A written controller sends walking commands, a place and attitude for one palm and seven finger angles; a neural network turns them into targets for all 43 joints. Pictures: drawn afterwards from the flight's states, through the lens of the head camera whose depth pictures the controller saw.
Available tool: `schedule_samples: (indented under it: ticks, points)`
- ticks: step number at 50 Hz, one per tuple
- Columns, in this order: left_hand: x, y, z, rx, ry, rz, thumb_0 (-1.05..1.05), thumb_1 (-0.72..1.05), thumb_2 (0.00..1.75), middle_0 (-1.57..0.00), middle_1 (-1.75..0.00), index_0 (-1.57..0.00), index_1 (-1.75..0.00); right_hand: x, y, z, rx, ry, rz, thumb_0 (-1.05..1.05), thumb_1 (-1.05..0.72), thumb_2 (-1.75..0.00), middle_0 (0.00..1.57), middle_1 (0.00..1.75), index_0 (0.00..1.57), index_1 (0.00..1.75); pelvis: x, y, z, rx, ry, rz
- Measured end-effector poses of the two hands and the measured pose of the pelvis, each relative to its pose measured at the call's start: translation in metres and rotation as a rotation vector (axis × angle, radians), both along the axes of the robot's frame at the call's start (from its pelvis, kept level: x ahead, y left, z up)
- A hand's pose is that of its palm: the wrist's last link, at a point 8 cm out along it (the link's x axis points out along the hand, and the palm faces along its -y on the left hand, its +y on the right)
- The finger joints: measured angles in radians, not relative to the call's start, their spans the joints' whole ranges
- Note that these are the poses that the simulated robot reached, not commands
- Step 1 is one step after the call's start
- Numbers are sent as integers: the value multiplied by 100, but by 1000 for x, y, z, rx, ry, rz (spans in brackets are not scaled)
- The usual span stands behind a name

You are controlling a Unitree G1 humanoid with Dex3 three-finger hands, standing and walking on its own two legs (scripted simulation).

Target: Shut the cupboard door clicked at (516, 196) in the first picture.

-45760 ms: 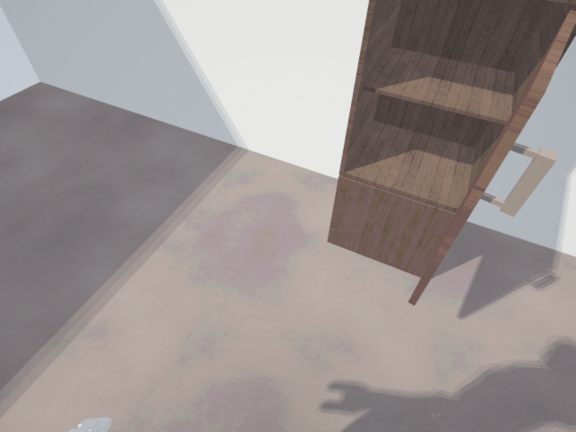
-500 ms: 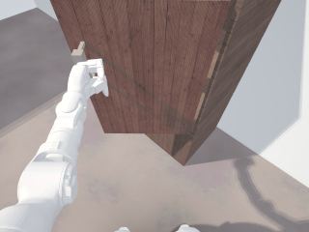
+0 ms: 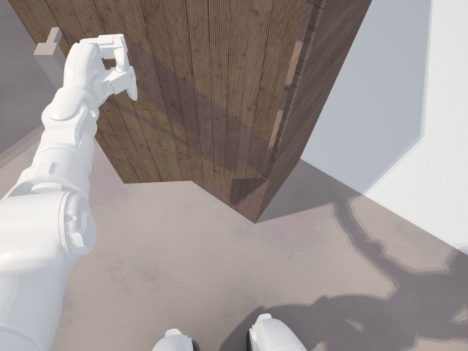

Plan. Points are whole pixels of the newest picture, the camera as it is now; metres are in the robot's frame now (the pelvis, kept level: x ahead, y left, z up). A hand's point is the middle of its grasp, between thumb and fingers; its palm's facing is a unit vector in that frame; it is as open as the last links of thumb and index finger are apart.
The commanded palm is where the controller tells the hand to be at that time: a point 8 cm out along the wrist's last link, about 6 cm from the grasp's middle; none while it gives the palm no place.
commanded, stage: push the door shut along its arc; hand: left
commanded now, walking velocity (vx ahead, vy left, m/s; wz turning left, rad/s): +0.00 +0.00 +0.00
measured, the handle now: (70, 75) +0.56 +0.19 +0.13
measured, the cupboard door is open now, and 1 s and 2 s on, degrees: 39 16 16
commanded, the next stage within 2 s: pull the fist back off the door in 0.78 s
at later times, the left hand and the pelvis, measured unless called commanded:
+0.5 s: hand (138, 55) +0.58 +0.08 +0.14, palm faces -0.30 -0.95 -0.01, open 3.3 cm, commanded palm +0.60 +0.12 +0.13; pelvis +0.01 +0.01 -0.01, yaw +1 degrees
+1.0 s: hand (155, 32) +0.64 +0.06 +0.14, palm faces -0.06 -0.99 +0.14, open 3.2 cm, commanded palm +0.62 +0.08 +0.13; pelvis +0.01 +0.01 -0.03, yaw +0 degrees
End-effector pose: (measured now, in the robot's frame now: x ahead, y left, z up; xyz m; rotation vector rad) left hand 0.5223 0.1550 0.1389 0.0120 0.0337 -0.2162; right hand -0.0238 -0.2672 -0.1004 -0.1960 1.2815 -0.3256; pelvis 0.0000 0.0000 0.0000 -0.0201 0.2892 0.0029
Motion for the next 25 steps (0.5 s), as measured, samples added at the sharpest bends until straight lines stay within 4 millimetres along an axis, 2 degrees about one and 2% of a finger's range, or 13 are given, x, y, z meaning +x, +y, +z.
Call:
schedule_samples:
  ticks: [9,25]
  points:
    - [17,-1,1,12,17,-35,0,90,92,-130,-150,-130,-150,-8,2,-1,-6,56,-4,0,-90,-90,21,30,20,30,3,1,-4,-10,33,12]
    - [53,-14,1,5,27,-92,1,97,97,-129,-150,-130,-150,-22,7,-3,-29,134,-11,0,-90,-90,21,30,20,30,5,5,-15,-24,104,20]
